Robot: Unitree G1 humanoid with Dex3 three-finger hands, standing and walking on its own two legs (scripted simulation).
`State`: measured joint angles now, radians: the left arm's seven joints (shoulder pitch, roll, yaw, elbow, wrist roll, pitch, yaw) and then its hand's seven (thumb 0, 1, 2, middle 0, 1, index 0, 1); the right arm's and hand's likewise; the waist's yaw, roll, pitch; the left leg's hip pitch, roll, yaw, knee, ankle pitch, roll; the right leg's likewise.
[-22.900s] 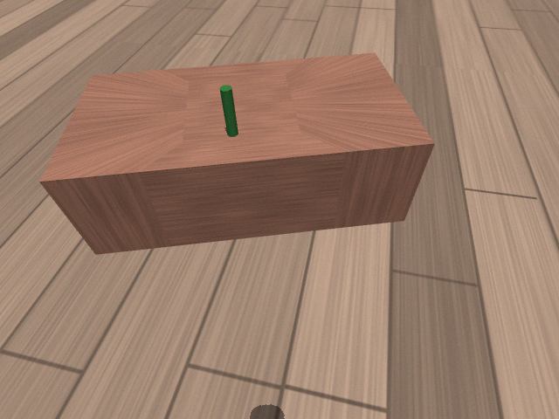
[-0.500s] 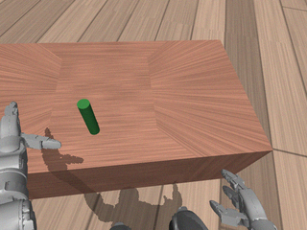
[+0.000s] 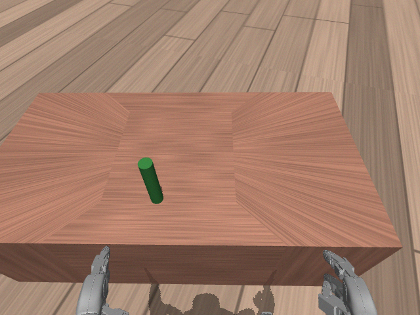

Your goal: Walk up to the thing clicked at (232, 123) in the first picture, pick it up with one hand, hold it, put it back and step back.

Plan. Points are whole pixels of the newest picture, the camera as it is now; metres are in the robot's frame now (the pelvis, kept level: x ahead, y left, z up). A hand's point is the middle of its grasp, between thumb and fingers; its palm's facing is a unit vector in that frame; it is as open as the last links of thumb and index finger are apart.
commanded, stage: home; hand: left
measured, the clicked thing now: (151, 182) +0.52 +0.21 -0.18
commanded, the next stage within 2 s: stand in 1.94 s
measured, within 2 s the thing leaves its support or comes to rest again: neither
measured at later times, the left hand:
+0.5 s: hand out of the picture +0.15 +0.17 -0.06, palm faces +0.11 -0.96 -0.25, open 17.4 cm
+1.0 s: hand (123, 309) +0.16 +0.18 -0.06, palm faces +0.11 -0.96 -0.25, open 17.2 cm
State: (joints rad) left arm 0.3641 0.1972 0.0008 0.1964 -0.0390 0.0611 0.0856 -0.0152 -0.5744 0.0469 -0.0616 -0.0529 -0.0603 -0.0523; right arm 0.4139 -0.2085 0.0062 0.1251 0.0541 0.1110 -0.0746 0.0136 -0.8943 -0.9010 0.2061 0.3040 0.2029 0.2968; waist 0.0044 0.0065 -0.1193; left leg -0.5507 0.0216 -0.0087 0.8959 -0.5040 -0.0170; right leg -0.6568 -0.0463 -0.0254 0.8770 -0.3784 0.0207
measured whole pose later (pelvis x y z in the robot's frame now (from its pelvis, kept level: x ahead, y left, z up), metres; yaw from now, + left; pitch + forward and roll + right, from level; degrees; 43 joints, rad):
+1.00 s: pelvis -0.01 +0.00 +0.00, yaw +0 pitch +8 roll +0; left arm 0.42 0.21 -0.02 0.12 -0.02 0.06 0.11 -0.01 -0.50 0.09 -0.06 -0.06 -0.06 -0.06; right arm 0.43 -0.19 0.01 0.14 0.04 0.03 -0.11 0.02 -0.90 -0.90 0.21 0.30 0.20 0.30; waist 0.01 0.00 -0.10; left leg -0.56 0.01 0.00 0.92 -0.50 -0.01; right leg -0.66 -0.05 -0.02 0.90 -0.37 0.03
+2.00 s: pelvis -0.02 +0.00 -0.01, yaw +1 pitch +7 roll -2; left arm 0.46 0.21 -0.02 0.01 -0.01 0.21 0.14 -0.01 -0.56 0.05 -0.05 -0.05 -0.05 -0.05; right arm 0.28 -0.21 0.02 0.51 0.02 -0.12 -0.16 0.01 -0.90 -0.90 0.21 0.30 0.20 0.30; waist -0.02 0.03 -0.09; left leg -0.57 0.03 -0.04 0.96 -0.51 -0.02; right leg -0.64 -0.04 -0.06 0.89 -0.37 0.02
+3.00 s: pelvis -0.01 -0.02 +0.05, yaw +3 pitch -4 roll +0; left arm 0.11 0.31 0.01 1.17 0.02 -0.01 0.00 0.00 0.90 0.90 -0.20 -0.30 -0.20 -0.30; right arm 0.18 -0.33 0.00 1.10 -0.02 0.00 -0.02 0.01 -0.91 -0.90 0.21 0.30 0.20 0.30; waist 0.01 0.04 0.05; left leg -0.09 0.03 -0.06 0.41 -0.25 -0.05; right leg -0.18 -0.04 -0.09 0.43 -0.18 -0.01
